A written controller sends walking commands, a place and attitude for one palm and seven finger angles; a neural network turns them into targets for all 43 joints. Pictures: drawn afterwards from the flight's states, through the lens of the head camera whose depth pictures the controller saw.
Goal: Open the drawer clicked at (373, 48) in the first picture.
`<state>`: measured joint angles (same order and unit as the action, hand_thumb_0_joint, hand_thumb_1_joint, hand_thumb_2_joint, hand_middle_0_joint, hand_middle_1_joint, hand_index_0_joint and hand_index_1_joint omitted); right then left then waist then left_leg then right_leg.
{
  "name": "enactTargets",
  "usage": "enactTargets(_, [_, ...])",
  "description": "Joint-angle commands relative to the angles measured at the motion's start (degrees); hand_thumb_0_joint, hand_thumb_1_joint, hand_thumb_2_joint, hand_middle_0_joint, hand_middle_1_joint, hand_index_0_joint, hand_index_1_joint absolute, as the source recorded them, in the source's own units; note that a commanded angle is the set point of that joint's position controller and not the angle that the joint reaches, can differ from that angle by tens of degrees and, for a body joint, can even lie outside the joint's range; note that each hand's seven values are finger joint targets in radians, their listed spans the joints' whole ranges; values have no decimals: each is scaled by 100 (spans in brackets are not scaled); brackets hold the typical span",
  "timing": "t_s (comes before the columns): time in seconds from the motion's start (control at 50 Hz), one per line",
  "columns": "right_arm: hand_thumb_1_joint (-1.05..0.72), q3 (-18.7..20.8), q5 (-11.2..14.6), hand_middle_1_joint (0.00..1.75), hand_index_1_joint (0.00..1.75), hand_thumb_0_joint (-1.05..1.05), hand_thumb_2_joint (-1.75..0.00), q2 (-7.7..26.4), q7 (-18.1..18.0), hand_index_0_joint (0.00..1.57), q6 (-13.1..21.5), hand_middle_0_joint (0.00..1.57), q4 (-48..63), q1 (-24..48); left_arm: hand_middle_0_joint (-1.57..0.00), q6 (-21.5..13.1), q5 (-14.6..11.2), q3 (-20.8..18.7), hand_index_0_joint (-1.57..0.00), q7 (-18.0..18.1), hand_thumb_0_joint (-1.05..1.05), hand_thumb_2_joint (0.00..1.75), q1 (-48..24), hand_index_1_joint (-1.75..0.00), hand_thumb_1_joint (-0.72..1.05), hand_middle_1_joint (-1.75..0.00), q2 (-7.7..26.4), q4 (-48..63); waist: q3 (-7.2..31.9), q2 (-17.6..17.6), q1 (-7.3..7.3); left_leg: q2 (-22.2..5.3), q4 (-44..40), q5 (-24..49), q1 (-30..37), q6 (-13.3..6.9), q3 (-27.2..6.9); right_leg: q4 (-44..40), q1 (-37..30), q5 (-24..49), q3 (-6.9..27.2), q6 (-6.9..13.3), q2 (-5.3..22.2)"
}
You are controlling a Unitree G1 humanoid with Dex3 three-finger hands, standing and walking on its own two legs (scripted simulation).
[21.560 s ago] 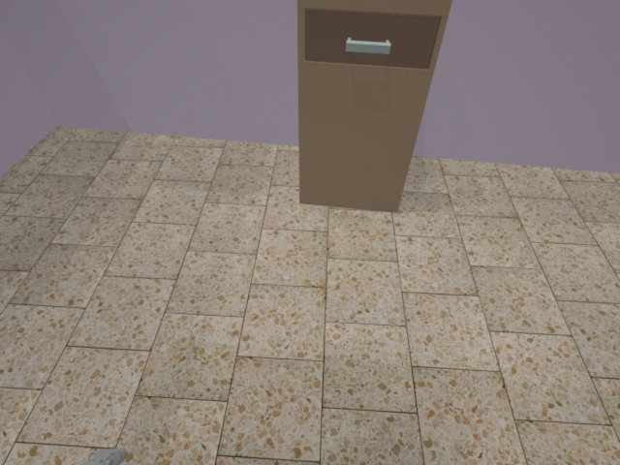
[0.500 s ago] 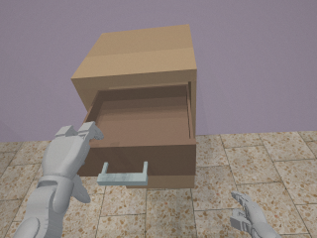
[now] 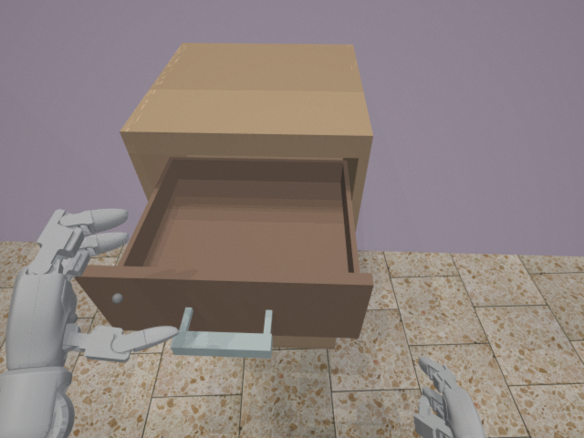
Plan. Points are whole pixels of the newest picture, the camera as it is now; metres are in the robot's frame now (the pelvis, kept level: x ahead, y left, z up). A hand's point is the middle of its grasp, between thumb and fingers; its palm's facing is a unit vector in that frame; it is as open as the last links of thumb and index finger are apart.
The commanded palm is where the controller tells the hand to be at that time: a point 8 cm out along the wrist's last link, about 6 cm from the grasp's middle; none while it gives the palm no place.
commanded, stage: draw the hand back to the body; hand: left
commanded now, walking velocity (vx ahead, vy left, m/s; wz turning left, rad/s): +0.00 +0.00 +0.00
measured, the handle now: (225, 329) +0.27 +0.14 -0.01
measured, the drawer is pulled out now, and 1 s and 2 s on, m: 0.28 0.28 0.28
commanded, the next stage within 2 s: step back with the hand held close in 0.66 s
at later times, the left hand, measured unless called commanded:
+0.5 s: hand (70, 320) +0.18 +0.25 +0.16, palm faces +0.43 -0.82 -0.39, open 8.3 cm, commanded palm +0.12 +0.28 +0.18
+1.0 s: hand (85, 339) +0.16 +0.23 +0.15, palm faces +0.37 -0.82 -0.43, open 7.4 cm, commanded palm +0.10 +0.28 +0.18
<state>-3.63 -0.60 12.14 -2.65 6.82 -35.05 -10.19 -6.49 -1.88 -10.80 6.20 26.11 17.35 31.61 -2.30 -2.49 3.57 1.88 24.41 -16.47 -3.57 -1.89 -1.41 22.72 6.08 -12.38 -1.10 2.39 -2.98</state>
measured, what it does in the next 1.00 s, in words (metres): stands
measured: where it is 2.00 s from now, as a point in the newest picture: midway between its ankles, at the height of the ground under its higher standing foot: outside the picture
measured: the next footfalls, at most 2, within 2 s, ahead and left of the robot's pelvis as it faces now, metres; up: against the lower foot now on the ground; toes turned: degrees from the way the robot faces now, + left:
right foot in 1.76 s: -0.18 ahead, -0.13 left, +0.00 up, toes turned +1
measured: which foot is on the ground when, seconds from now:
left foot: down 0.00-1.00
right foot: down 0.00-1.00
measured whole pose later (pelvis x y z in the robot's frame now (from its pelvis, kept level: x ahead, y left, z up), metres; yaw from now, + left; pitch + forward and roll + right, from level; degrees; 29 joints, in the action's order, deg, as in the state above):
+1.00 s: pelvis -0.02 +0.00 -0.01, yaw +2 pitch +1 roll -1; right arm 0.3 0.7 13.8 -4.1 3.8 -33.6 -10.9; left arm -10.1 -1.9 -18.4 8.0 35.0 19.0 31.7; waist -0.7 -1.9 -1.0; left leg 2.2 31.6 -16.9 -15.2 -1.5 -3.5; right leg 27.6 16.1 -12.3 -3.7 2.9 -2.6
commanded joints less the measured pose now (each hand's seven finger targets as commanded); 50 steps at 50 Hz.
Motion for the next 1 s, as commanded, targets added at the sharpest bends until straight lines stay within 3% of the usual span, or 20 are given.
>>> enactTargets(0.0, [-90, 339, 5, 30, 30, 0, -90, 596, -55, 20, 308, 20, 906, 817, -25, -364, -92, -528, -25, -2, 0, 57, -366, -80, 13, -80, 711, 1063, 549, 145, -26, -383, -319, 1897, -254, 99, -35, -198, -325, 1239, 36, -42, 325])
enactTargets(0.1, [-90, 380, 21, 30, 30, 0, -90, 603, -63, 20, 296, 20, 893, 773, -24, -392, -118, -900, -24, 42, 0, 64, 3, -68, 31, -68, 956, 1284, 1044, -92, 36, -412, -192, 2648, -168, 212, -73, -41, -564, 1666, 23, -42, 351])
enactTargets(0.22, [-90, 421, 81, 30, 30, 0, -90, 603, -88, 20, 295, 20, 841, 813, -23, -348, -147, -1151, -23, 93, 0, 74, 120, -55, 51, -55, 1076, 1248, 818, -281, -6, -452, -209, 2631, -260, 312, -126, -72, -367, 1476, -29, -33, 325])
enactTargets(0.28, [-90, 442, 99, 30, 30, 0, -90, 587, -108, 20, 267, 20, 809, 789, -22, -336, -168, -1269, -22, 106, 0, 78, 195, -48, 62, -48, 1105, 1039, 765, -4, 0, -449, -245, 2350, -284, 283, -112, -108, -309, 1339, -34, -48, 325])
enactTargets(0.32, [-90, 456, 120, 30, 30, 0, -90, 601, -112, 20, 254, 20, 795, 831, -22, -320, -182, -1318, -22, 104, 0, 81, 192, -43, 69, -43, 1102, 942, 671, -204, -7, -435, -264, 2169, -343, 280, -99, -149, -266, 1234, -9, -27, 323])
enactTargets(0.4, [-90, 437, 120, 30, 30, 0, -90, 587, -137, 20, 228, 20, 818, 869, -21, -323, -196, -1160, -21, 93, 0, 87, -13, -34, 83, -34, 991, 805, 447, 82, -41, -398, -354, 1471, -442, 177, -98, -246, -129, 841, 11, -51, 342])
enactTargets(0.44, [-90, 433, 122, 30, 30, 0, -90, 596, -142, 20, 270, 20, 812, 892, -20, -336, -185, -1111, -20, 109, 0, 90, -55, -30, 90, -30, 991, 808, 430, -27, -47, -388, -376, 1285, -483, 158, -117, -264, -112, 681, 25, -42, 362])
enactTargets(0.52, [-90, 424, 111, 30, 30, 0, -90, 612, -162, 20, 320, 20, 826, 910, -20, -331, -172, -1203, -20, 159, 0, 90, -135, -30, 90, -30, 1145, 962, 605, -209, -19, -343, -322, 1176, -462, 137, -115, -293, -194, 633, 95, -25, 380])
enactTargets(0.6, [-90, 401, 105, 30, 30, 0, -90, 547, -175, 20, 336, 20, 824, 889, -20, -334, -181, -1222, -20, 184, 0, 90, -52, -30, 90, -30, 1129, 921, 561, -45, -4, -332, -322, 1175, -474, 123, -104, -300, -205, 671, 100, -31, 395])
enactTargets(0.64, [-90, 396, 118, 30, 30, 0, -90, 537, -169, 20, 357, 20, 792, 912, -20, -340, -183, -1214, -20, 184, 0, 90, -56, -30, 90, -30, 1112, 850, 390, -283, -18, -331, -330, 1062, -536, 141, -97, -333, -116, 561, 114, -18, 417])
enactTargets(0.7, [-90, 413, 124, 30, 30, 0, -90, 533, -168, 20, 352, 20, 800, 918, -20, -354, -199, -1209, -20, 173, 0, 90, -12, -30, 90, -30, 1085, 771, 379, -24, -8, -329, -314, 1043, -541, 103, -87, -344, -108, 535, 120, -41, 419])
enactTargets(0.72, [-90, 432, 135, 30, 30, 0, -90, 560, -162, 20, 364, 20, 806, 935, -20, -364, -189, -1203, -20, 167, 0, 90, -37, -30, 90, -30, 1094, 832, 384, -212, -27, -333, -287, 1012, -522, 111, -77, -370, -66, 501, 145, -29, 420])
enactTargets(0.74, [-90, 420, 132, 30, 30, 0, -90, 539, -158, 20, 367, 20, 797, 916, -20, -372, -190, -1185, -20, 172, 0, 90, -29, -30, 90, -30, 1082, 777, 369, -134, -28, -342, -326, 938, -543, 109, -98, -361, -64, 404, 122, -38, 432])
enactTargets(0.76, [-90, 487, 129, 30, 30, 0, -90, 744, -180, 20, 261, 20, 996, 642, -20, -637, -145, -2105, -20, 218, 0, 90, -512, -30, 90, -30, 1838, 1203, -41, 155, -271, -379, -129, 547, -900, -38, -430, -677, 571, 401, 790, -29, 730])
enactTargets(0.78, [-90, 525, 74, 30, 30, 0, -90, 662, -198, 20, 195, 20, 871, 599, -20, -657, -93, -1744, -20, 180, 0, 90, 71, -30, 90, -30, 1332, 744, 177, 626, -330, -345, 208, 530, -715, -62, -477, -746, 690, 421, 901, 27, 942])
enactTargets(0.8, [-90, 530, 56, 30, 30, 0, -90, 663, -189, 20, 130, 20, 917, 574, -20, -621, -36, -1508, -20, 173, 0, 90, 264, -30, 90, -30, 1155, 710, 271, 886, -379, -310, 493, 620, -630, -53, -455, -761, 810, 610, 995, 90, 1097])
enactTargets(0.86, [-90, 578, 98, 30, 30, 0, -90, 642, -194, 20, 72, 20, 985, 420, -20, -671, -11, -1356, -20, 219, 0, 90, 593, -30, 90, -30, 999, 870, 703, 560, -454, -246, 971, 417, -674, -13, -314, -599, 912, 867, 1117, 308, 1550])
enactTargets(0.9, [-90, 605, 101, 30, 30, 0, -90, 623, -206, 20, -16, 20, 1016, 341, -20, -660, -4, -1414, -20, 297, 0, 90, 935, -30, 90, -30, 1021, 922, 979, 637, -465, -332, 880, 667, -813, 3, -339, -358, 725, 1002, 955, 305, 1528])
enactTargets(0.92, [-90, 628, 105, 30, 30, 0, -90, 675, -221, 20, -42, 20, 1027, 373, -20, -674, -13, -1468, -20, 330, 0, 90, 995, -30, 90, -30, 1090, 1019, 1040, 389, -484, -391, 834, 969, -811, 14, -399, -220, 760, 1127, 878, 315, 1496])
enactTargets(0.98, [-90, 660, 125, 30, 30, 0, -90, 679, -227, 20, -52, 20, 1188, 493, -20, -754, -58, -1674, -20, 342, 0, 90, 1182, -30, 90, -30, 1290, 1401, 1162, 224, -432, -694, 380, 1827, -1152, -49, -687, 331, 422, 1494, 552, 136, 1103])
